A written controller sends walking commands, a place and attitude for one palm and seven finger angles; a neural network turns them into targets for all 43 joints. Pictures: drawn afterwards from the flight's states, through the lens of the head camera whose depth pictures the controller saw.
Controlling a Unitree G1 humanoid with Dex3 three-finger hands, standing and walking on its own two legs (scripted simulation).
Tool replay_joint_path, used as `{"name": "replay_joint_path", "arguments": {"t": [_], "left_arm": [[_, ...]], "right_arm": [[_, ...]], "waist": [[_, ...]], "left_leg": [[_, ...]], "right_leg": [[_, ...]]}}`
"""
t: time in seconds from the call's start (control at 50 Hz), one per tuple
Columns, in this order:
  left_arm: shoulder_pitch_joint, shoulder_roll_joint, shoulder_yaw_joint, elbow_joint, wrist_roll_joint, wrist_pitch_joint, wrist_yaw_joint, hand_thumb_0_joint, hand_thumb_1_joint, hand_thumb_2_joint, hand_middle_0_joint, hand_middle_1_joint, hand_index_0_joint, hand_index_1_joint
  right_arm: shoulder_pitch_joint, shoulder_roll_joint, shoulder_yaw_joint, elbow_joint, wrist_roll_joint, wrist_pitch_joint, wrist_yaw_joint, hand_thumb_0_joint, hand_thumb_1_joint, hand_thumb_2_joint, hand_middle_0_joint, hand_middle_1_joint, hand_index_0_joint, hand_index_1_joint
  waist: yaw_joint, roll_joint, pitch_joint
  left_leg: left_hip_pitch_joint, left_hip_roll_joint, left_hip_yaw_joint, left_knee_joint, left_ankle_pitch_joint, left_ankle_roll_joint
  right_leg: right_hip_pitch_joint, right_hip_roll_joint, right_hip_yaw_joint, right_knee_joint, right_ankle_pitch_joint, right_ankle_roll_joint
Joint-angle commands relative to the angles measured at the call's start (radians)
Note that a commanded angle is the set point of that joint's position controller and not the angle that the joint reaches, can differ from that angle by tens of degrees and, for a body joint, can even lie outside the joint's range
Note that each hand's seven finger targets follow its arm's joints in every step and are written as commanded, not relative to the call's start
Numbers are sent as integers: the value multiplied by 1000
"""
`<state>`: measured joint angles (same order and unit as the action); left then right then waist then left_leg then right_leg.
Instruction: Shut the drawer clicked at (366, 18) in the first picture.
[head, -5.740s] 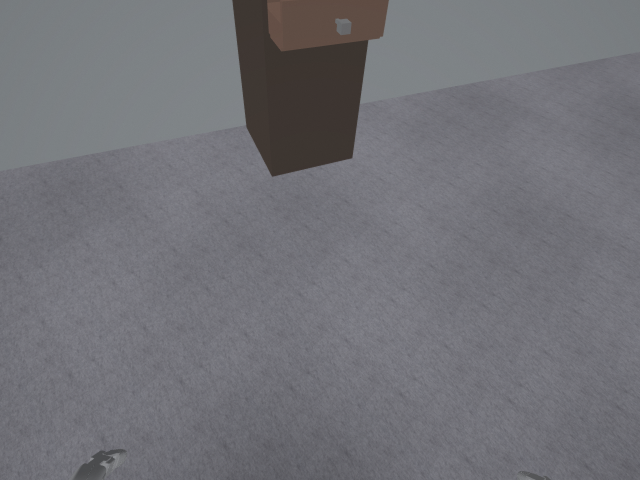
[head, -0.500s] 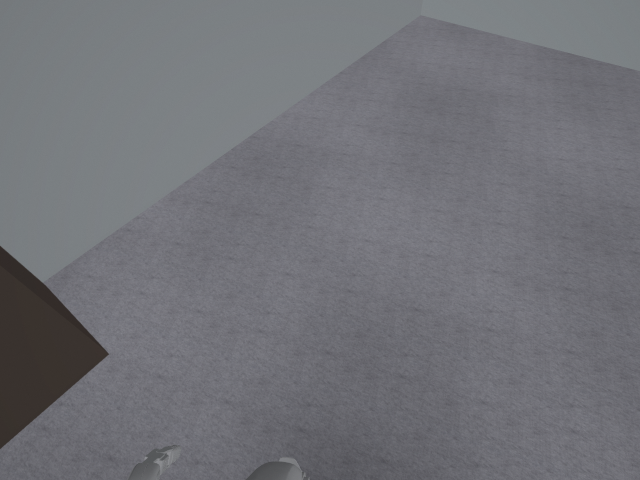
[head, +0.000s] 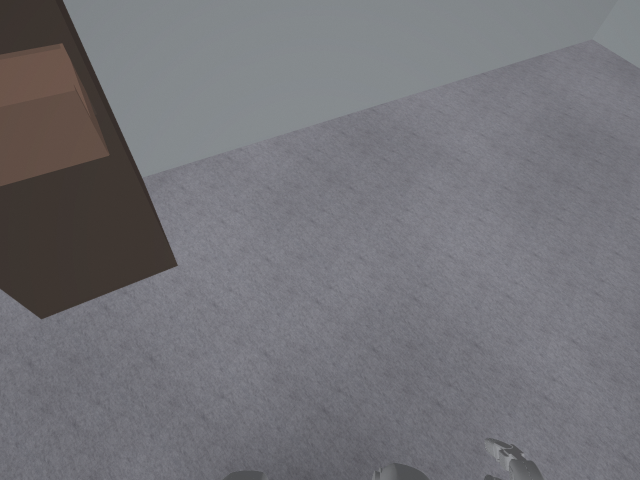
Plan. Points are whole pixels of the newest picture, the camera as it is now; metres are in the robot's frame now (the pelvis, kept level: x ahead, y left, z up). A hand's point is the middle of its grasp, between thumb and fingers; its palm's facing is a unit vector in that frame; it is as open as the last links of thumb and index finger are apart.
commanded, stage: turn to face it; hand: left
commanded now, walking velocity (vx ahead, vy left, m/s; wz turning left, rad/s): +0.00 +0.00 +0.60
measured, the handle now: out of the picture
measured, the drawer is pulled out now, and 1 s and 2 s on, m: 0.14 0.14 0.14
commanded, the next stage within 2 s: take the last steps up to it in 0.78 s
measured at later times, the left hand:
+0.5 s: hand out of the picture +0.09 +0.17 -0.12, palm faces +0.26 -0.91 -0.31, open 7.4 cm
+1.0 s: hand out of the picture -0.11 +0.18 -0.18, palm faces +0.54 -0.82 -0.21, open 7.4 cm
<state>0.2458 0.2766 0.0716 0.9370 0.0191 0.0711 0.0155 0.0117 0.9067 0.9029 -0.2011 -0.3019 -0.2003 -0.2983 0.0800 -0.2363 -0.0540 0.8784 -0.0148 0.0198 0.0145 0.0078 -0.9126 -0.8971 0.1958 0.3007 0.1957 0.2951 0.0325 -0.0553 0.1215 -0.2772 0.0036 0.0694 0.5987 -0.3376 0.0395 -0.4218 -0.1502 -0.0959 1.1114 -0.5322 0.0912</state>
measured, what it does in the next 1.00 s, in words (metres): steps on the spot, turning left: right foot, then left foot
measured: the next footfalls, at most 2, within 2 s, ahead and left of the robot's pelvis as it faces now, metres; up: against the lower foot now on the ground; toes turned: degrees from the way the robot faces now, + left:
right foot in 0.36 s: +0.09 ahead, -0.14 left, +0.00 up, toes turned +10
left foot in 0.86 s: -0.02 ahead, +0.09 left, +0.00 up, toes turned +33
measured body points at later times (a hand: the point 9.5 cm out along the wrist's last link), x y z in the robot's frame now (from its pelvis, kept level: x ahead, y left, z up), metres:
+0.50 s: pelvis +0.02 -0.05 +0.01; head +0.07 -0.08 +0.46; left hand +0.07 +0.22 -0.10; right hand +0.14 -0.29 -0.16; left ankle -0.05 +0.08 -0.64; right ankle +0.05 -0.14 -0.73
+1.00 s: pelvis -0.01 +0.01 +0.01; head -0.01 +0.05 +0.46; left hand -0.14 +0.23 -0.16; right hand +0.22 -0.15 -0.11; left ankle -0.05 +0.06 -0.73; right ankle +0.04 -0.15 -0.66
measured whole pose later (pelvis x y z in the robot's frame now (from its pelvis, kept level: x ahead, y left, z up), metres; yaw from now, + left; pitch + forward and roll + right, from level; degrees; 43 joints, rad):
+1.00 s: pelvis -0.01 +0.01 +0.01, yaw +29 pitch -1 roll -2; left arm 0.29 0.26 0.06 1.02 0.03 0.07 0.01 0.01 0.91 0.90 -0.20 -0.30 -0.20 -0.30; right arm 0.12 -0.19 -0.02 0.94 -0.02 0.02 0.00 0.01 -0.91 -0.90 0.20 0.30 0.20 0.30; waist 0.05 -0.05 0.06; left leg -0.21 0.00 0.07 0.53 -0.31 0.07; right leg -0.41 -0.12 -0.07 1.05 -0.45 0.06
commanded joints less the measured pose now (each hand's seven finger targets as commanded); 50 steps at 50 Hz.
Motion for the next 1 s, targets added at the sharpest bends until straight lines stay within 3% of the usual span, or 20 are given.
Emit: {"name": "replay_joint_path", "arguments": {"t": [0.0,0.2,0.26,0.3,0.32,0.34,0.36,0.38,0.4,0.44,0.48,0.7,0.74,0.78,0.8,0.82,0.84,0.86,0.92,0.98], "left_arm": [[-48,74,23,-115,-5,-39,-3,0,900,900,-200,-300,-200,-300],[-149,63,11,-174,-11,-42,2,0,900,900,-200,-300,-200,-300],[-114,58,8,-177,-17,-54,5,0,900,900,-200,-300,-200,-300],[-44,70,11,-163,-19,-69,6,0,900,900,-200,-300,-200,-300],[-1,115,20,-154,-12,-83,11,0,900,900,-200,-300,-200,-300],[24,226,42,-152,7,-93,23,0,900,900,-200,-300,-200,-300],[45,237,36,-153,0,-84,23,0,900,900,-200,-300,-200,-300],[-4,178,26,-161,-3,-85,25,0,900,900,-200,-300,-200,-300],[-62,146,20,-168,-4,-86,24,0,900,900,-200,-300,-200,-300],[-125,98,3,-183,-7,-82,21,0,900,900,-200,-300,-200,-300],[-80,91,-2,-170,-5,-89,19,0,900,900,-200,-300,-200,-300],[69,144,20,-75,14,-75,18,0,900,900,-200,-300,-200,-300],[62,151,25,-57,16,-72,18,0,900,900,-200,-300,-200,-300],[41,149,27,-48,8,-67,16,0,900,900,-200,-300,-200,-300],[38,133,24,-47,-3,-62,13,0,900,900,-200,-300,-200,-300],[64,80,15,-63,-12,-56,9,0,900,900,-200,-300,-200,-300],[19,28,-12,-93,-11,-49,9,0,900,900,-200,-300,-200,-300],[-2,49,-8,-89,-7,-41,15,0,900,900,-200,-300,-200,-300],[-17,50,1,-28,3,-36,-4,0,900,900,-200,-300,-200,-300],[24,40,-3,14,10,-51,-19,0,900,900,-200,-300,-200,-300]], "right_arm": [[72,-201,-50,-43,0,-11,-23,0,-900,-900,200,300,200,300],[115,-212,-65,-43,-9,-3,-17,0,-900,-900,200,300,200,300],[99,-214,-68,-52,-10,-1,-18,0,-900,-900,200,300,200,300],[81,-205,-70,-56,-2,0,-18,0,-900,-900,200,300,200,300],[93,-165,-65,-59,8,-2,-13,0,-900,-900,200,300,200,300],[125,-86,-50,-76,15,-3,-8,0,-900,-900,200,300,200,300],[113,-126,-59,-89,6,4,-13,0,-900,-900,200,300,200,300],[109,-133,-63,-68,0,15,-11,0,-900,-900,200,300,200,300],[122,-127,-65,-43,-1,23,-4,0,-900,-900,200,300,200,300],[156,-115,-63,-12,-3,34,10,0,-900,-900,200,300,200,300],[150,-101,-54,-4,-4,40,16,0,-900,-900,200,300,200,300],[11,-54,-18,-17,6,30,10,0,-900,-900,200,300,200,300],[27,-51,-14,-12,10,22,6,0,-900,-900,200,300,200,300],[90,-61,-12,6,6,11,1,0,-900,-900,200,300,200,300],[129,-93,-19,20,4,1,2,0,-900,-900,200,300,200,300],[166,-191,-39,20,-4,-11,-3,0,-900,-900,200,300,200,300],[207,-264,-52,24,1,-6,-12,0,-900,-900,200,300,200,300],[202,-250,-47,35,-5,1,-18,0,-900,-900,200,300,200,300],[99,-159,-18,24,-8,-10,-35,0,-900,-900,200,300,200,300],[146,-129,-10,42,-1,-35,-36,0,-900,-900,200,300,200,300]], "waist": [[-48,212,-166],[-64,228,-146],[-48,239,-177],[-11,197,-207],[7,93,-235],[11,-244,-268],[18,-220,-261],[-6,-127,-206],[-32,-160,-166],[-69,-113,-124],[-57,-134,-118],[20,-157,-129],[13,-171,-137],[-26,-144,-167],[-53,-50,-190],[-69,209,-240],[-90,383,-226],[-91,275,-211],[-50,275,-89],[-43,193,-100]], "left_leg": [[194,223,-217,-199,771,100],[140,201,-367,-203,602,130],[109,192,-420,-153,661,123],[54,148,-408,-70,585,74],[-69,90,-369,21,386,14],[-284,-69,-181,268,-130,-76],[-284,-60,-158,470,-321,-85],[-278,-23,-194,584,-245,-82],[-282,-3,-180,632,-189,-90],[-285,19,-134,679,-64,-107],[-280,18,-109,664,-17,-117],[-141,26,2,243,-111,-103],[-71,18,16,143,-108,-89],[45,12,33,-44,29,-78],[167,35,11,-183,170,-67],[315,232,-242,-244,402,10],[304,400,-412,-268,719,119],[228,422,-359,-249,677,178],[126,271,-290,-329,302,122],[193,225,-251,-364,244,105]], "right_leg": [[-133,20,73,71,121,19],[-47,84,86,-233,115,19],[69,120,80,-390,131,3],[224,118,75,-623,303,-3],[399,30,143,-755,431,-20],[557,-270,424,-794,656,-131],[433,-381,455,-776,760,-232],[349,-316,361,-781,692,-242],[296,-269,312,-797,629,-222],[269,-180,151,-776,632,-184],[276,-150,85,-775,670,-167],[324,-214,30,-736,728,-223],[306,-222,29,-707,727,-216],[276,-195,-17,-631,675,-168],[211,-163,-54,-533,607,-120],[30,-53,-106,-343,320,-46],[-95,25,-46,-184,-128,-8],[-59,17,34,-89,-124,-29],[-113,30,67,12,69,-34],[-143,36,56,29,181,-25]]}}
